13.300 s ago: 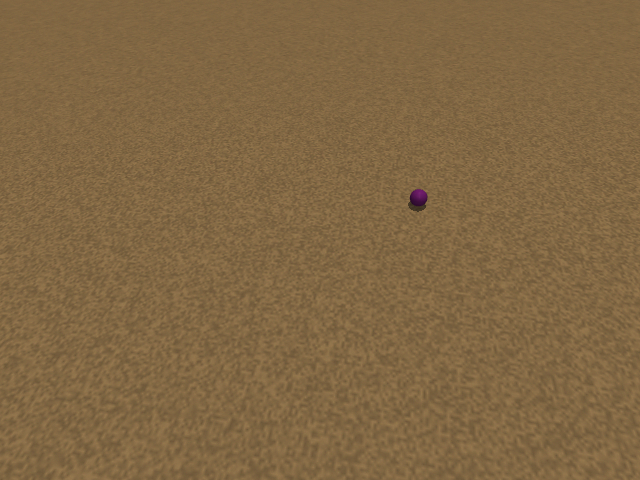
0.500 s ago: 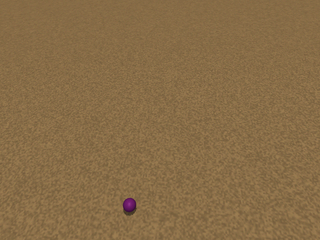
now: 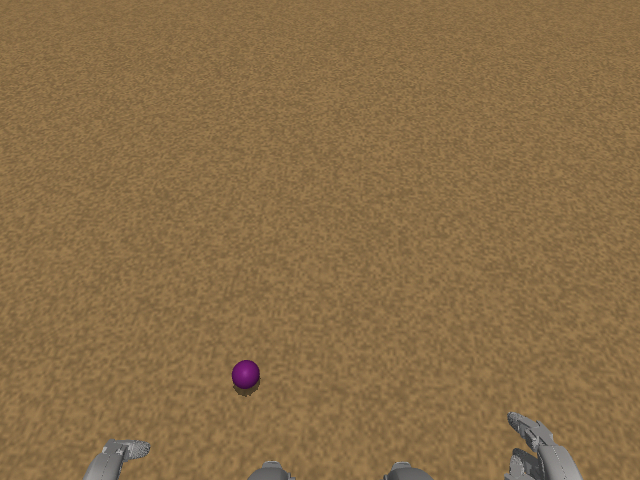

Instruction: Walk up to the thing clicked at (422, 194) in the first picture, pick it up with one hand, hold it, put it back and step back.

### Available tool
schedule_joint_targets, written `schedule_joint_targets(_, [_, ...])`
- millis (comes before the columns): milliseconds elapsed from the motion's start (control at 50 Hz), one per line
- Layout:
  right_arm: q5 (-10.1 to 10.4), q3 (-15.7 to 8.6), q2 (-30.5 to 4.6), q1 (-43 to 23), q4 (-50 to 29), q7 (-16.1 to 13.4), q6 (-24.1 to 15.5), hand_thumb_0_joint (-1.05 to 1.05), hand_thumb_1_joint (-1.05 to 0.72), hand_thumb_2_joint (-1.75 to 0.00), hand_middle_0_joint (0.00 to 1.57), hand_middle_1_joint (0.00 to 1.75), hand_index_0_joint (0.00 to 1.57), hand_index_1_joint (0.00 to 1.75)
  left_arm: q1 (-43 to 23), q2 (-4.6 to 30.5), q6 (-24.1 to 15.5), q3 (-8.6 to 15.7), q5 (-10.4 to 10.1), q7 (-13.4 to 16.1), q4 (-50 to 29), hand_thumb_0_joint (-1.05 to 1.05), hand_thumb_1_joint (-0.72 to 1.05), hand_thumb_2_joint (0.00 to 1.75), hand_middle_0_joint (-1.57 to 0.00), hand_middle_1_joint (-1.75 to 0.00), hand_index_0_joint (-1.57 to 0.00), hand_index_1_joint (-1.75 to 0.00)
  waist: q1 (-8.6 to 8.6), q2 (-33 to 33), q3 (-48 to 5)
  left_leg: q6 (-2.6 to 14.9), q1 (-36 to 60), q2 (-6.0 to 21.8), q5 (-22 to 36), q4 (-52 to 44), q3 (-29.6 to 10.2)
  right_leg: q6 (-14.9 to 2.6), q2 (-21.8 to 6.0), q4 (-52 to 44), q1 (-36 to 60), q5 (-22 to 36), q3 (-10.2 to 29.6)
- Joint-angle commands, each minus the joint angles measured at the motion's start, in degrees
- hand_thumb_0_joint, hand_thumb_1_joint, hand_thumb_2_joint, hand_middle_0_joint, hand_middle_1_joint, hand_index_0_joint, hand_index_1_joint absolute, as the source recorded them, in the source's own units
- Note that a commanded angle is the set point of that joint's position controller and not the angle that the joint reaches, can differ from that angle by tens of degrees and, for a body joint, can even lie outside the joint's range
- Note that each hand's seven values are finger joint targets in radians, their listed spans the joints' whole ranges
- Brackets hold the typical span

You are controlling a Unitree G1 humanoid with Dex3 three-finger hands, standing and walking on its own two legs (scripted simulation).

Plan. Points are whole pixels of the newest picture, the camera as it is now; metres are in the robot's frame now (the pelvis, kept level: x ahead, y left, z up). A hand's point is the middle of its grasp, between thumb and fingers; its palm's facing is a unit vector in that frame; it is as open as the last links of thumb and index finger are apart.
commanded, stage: rise first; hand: left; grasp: from above
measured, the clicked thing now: (245, 374) +0.45 +0.24 -0.68
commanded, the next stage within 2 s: none
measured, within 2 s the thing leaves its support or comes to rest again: neither
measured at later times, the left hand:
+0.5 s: hand out of the picture +0.13 +0.26 -0.18, palm faces -0.17 -0.86 -0.48, open 14.1 cm
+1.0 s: hand (183, 433) +0.25 +0.29 -0.36, palm faces -0.44 -0.43 -0.79, open 14.0 cm
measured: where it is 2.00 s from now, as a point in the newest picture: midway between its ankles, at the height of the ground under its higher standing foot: outside the picture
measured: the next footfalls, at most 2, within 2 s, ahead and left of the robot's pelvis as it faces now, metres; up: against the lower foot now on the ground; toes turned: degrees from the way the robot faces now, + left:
none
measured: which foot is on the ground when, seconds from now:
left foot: down 0.00-1.00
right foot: down 0.00-1.00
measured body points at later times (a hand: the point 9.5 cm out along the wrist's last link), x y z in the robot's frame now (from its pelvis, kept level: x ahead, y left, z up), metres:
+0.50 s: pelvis -0.01 +0.00 -0.05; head +0.10 +0.02 +0.38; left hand +0.14 +0.30 -0.15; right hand +0.17 -0.24 -0.14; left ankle +0.01 +0.13 -0.68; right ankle +0.00 -0.15 -0.68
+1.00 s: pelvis -0.07 +0.00 -0.23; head +0.13 +0.01 +0.18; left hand +0.27 +0.31 -0.32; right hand +0.11 -0.28 -0.35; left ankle +0.01 +0.13 -0.68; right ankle +0.00 -0.15 -0.68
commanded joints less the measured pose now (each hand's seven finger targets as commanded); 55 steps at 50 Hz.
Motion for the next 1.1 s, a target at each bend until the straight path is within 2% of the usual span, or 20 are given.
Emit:
schedule_joint_targets(0, [0.00,-3.29,-8.21,-0.26,-8.96,-1.12,-3.56,0.00,-0.88,-0.90,0.20,0.30,0.20,0.30,2.18,11.22,-0.23,3.30,0.66,0.81,-14.40,0.00,-0.57,1.01,-0.05,-1.08,-0.04,-1.09,-0.06,3.59,-14.58,1.17,5.93,-0.81,15.44,-3.65,2.01,-2.84,1.38,-2.29,2.31,13.03,-3.31])
schedule_joint_targets(160, [-0.42,-2.88,-8.03,-0.73,-10.90,-1.87,-4.80,0.00,-0.91,-0.91,0.20,0.30,0.20,0.30,8.72,10.44,3.39,2.42,2.02,1.16,-22.24,0.00,-0.55,0.96,-0.07,-1.09,-0.07,-1.08,-0.35,4.69,-16.27,1.09,2.29,-0.18,17.78,1.16,1.21,-3.15,1.51,3.08,-2.71,13.46,-3.77])
schedule_joint_targets(260, [-0.53,-2.79,-7.60,-0.93,-12.48,-1.79,-5.43,0.00,-0.89,-0.90,0.20,0.30,0.20,0.30,11.60,10.40,4.12,2.69,2.95,1.70,-24.95,0.00,-0.53,0.95,-0.06,-1.09,-0.06,-1.08,-0.06,4.45,-17.96,1.19,-0.69,-0.42,17.91,4.04,0.81,-3.25,1.58,5.80,-4.94,13.64,-3.90])
schedule_joint_targets(280, [-0.52,-2.78,-7.28,-1.24,-12.90,-1.96,-5.49,0.00,-0.89,-0.90,0.20,0.30,0.20,0.30,11.58,10.69,4.21,2.73,3.30,1.70,-26.03,0.00,-0.53,0.95,-0.07,-1.08,-0.07,-1.07,0.16,4.46,-17.94,1.38,-1.52,-0.71,15.78,4.85,1.32,-3.10,1.56,5.66,-5.49,12.56,-3.64])
schedule_joint_targets(300, [-0.45,-2.66,-7.33,-1.12,-13.11,-1.93,-5.55,0.00,-0.90,-0.90,0.20,0.30,0.20,0.30,11.99,10.22,4.31,2.43,3.30,1.79,-25.75,0.00,-0.54,0.95,-0.06,-1.09,-0.07,-1.08,-0.54,4.10,-17.98,1.32,-1.98,-0.66,16.23,5.15,1.11,-3.17,1.66,6.08,-5.70,12.97,-3.76])
schedule_joint_targets(360, [-0.46,-2.61,-7.28,-1.54,-13.14,-1.82,-5.89,0.00,-0.90,-0.90,0.20,0.30,0.20,0.30,13.08,10.50,4.38,2.51,3.50,1.83,-27.36,0.00,-0.54,0.94,-0.07,-1.08,-0.08,-1.07,0.04,4.47,-18.83,1.33,-3.48,-0.72,16.12,6.75,1.04,-3.23,1.70,7.73,-7.33,12.51,-3.76])
schedule_joint_targets(380, [-0.46,-2.66,-7.38,-1.68,-13.29,-1.79,-5.93,0.00,-0.89,-0.90,0.20,0.30,0.20,0.30,13.22,10.37,4.18,2.37,3.51,1.81,-27.82,0.00,-0.54,0.95,-0.06,-1.08,-0.07,-1.07,-0.37,4.61,-18.93,1.23,-3.65,-0.64,16.82,7.10,0.83,-3.29,1.73,8.47,-7.99,12.63,-3.88])
schedule_joint_targets(440, [-0.35,-2.60,-7.16,-1.92,-13.67,-1.66,-6.22,0.00,-0.90,-0.90,0.20,0.30,0.20,0.30,14.19,10.82,3.80,2.88,4.45,2.04,-28.44,0.00,-0.55,0.96,-0.07,-1.08,-0.07,-1.07,0.49,4.50,-19.28,1.42,-6.19,-0.98,13.99,8.39,0.79,-3.37,1.63,9.71,-9.60,10.80,-3.92])
schedule_joint_targets(480, [-0.34,-2.67,-7.46,-2.35,-13.81,-1.61,-6.48,0.00,-0.89,-0.90,0.20,0.30,0.20,0.30,11.03,11.62,3.20,2.78,5.18,2.14,-28.29,0.00,-0.55,0.95,-0.07,-1.07,-0.07,-1.07,-0.78,3.44,-18.60,1.75,-8.38,-0.99,10.41,9.70,0.80,-3.23,1.81,10.22,-11.77,8.41,-3.77])
schedule_joint_targets(500, [-0.40,-2.49,-7.48,-2.67,-13.41,-1.70,-6.81,0.00,-0.89,-0.90,0.20,0.30,0.20,0.30,8.17,11.58,2.44,1.71,5.64,2.11,-28.08,0.00,-0.54,0.95,-0.07,-1.07,-0.07,-1.07,-1.69,3.57,-17.23,1.90,-10.13,-1.00,7.52,10.67,0.89,-3.06,1.68,10.66,-13.52,6.43,-3.63])
schedule_joint_targets(580, [-0.32,-2.58,-7.99,-3.45,-11.85,-1.26,-8.08,0.00,-0.90,-0.90,0.20,0.30,0.20,0.30,1.17,13.95,-2.08,2.39,9.62,2.57,-21.08,0.00,-0.56,0.96,-0.07,-1.07,-0.07,-1.07,-1.76,3.08,-17.00,2.19,-17.04,-1.46,2.46,15.64,0.96,-3.37,1.58,15.62,-20.71,1.90,-2.89])
schedule_joint_targets(620, [-0.42,-2.76,-8.80,-4.03,-10.42,-0.59,-8.86,0.00,-0.89,-0.90,0.20,0.30,0.20,0.30,-2.77,14.08,-5.17,1.62,12.08,2.77,-18.18,0.00,-0.54,0.95,-0.06,-1.08,-0.07,-1.08,-1.86,3.89,-17.56,1.86,-20.05,-1.44,1.09,18.07,0.29,-3.59,1.40,19.99,-25.59,0.42,-2.77])
schedule_joint_targets(680, [-0.48,-3.33,-9.50,-4.40,-8.83,0.07,-9.75,0.00,-0.88,-0.90,0.20,0.30,0.20,0.30,-8.00,15.77,-9.71,1.49,16.97,3.64,-14.82,0.00,-0.54,0.97,-0.07,-1.07,-0.07,-1.07,-1.14,5.16,-22.51,1.67,-23.31,-1.62,-0.12,22.80,0.36,-3.74,1.46,25.41,-30.40,-0.27,-2.44])
schedule_joint_targets(760, [-0.40,-4.02,-10.87,-4.55,-6.23,0.84,-9.84,0.00,-0.89,-0.90,0.20,0.30,0.20,0.30,-14.52,19.39,-13.77,2.26,22.34,5.77,-11.72,0.00,-0.53,0.97,-0.09,-1.06,-0.09,-1.07,-0.46,6.65,-29.14,1.60,-27.08,-1.70,3.34,29.00,0.26,-3.95,1.59,32.50,-36.32,2.49,-2.57])
schedule_joint_targets(800, [-0.46,-4.30,-11.69,-4.67,-5.05,1.21,-9.31,0.00,-0.89,-0.90,0.20,0.30,0.20,0.30,-17.66,22.45,-14.91,3.81,25.22,6.89,-8.77,0.00,-0.54,0.99,-0.08,-1.07,-0.08,-1.08,0.34,7.34,-31.20,1.54,-29.02,-1.56,4.40,31.72,-0.03,-4.15,1.68,35.85,-39.83,2.71,-2.86])
schedule_joint_targets(860, [-0.64,-4.71,-11.90,-3.30,-3.16,1.90,-8.13,0.00,-0.90,-0.90,0.20,0.30,0.20,0.30,-22.91,22.75,-15.98,2.99,28.76,7.90,-5.08,0.00,-0.56,1.00,-0.08,-1.09,-0.08,-1.09,0.15,6.29,-35.95,1.98,-31.71,-1.84,7.67,37.33,0.75,-3.92,1.85,39.19,-41.60,5.43,-3.20])
schedule_joint_targets(880, [-0.78,-4.79,-12.18,-2.88,-2.43,2.15,-7.71,0.00,-0.90,-0.90,0.20,0.30,0.20,0.30,-25.20,24.63,-16.32,3.74,29.99,8.32,-3.91,0.00,-0.57,1.01,-0.07,-1.09,-0.07,-1.09,0.11,5.51,-36.98,2.12,-33.22,-1.84,8.22,39.22,0.92,-3.81,1.88,40.26,-42.29,5.86,-3.39])
schedule_joint_targets(960, [-1.49,-5.24,-12.49,-1.42,-0.74,3.21,-6.05,0.00,-0.88,-0.90,0.20,0.30,0.20,0.30,-36.10,27.57,-18.33,3.25,34.89,8.99,1.28,0.00,-0.53,1.00,-0.08,-1.06,-0.08,-1.07,-0.12,4.05,-39.38,2.52,-39.74,-1.97,4.64,44.83,1.20,-3.58,1.90,44.23,-45.60,3.33,-3.90])
schedule_joint_targets(1040, [-2.03,-5.31,-13.24,0.74,0.49,3.86,-4.43,0.00,-0.87,-0.90,0.20,0.30,0.20,0.30,-44.23,30.49,-20.46,3.15,38.71,9.39,5.68,0.00,-0.52,1.01,-0.07,-1.08,-0.07,-1.07,-0.88,3.57,-42.12,2.67,-43.78,-2.12,0.87,48.52,1.31,-3.50,2.03,47.21,-47.77,0.48,-4.74])
schedule_joint_targets(1080, [-2.25,-5.02,-13.21,1.17,0.89,4.03,-3.52,0.00,-0.87,-0.90,0.20,0.30,0.20,0.30,-47.79,32.29,-21.39,3.17,41.05,9.86,9.26,0.00,-0.51,1.01,-0.07,-1.07,-0.07,-1.07,-1.34,3.68,-40.32,2.82,-47.96,-2.27,-2.59,50.04,1.66,-3.48,2.17,48.39,-50.01,-2.91,-5.07])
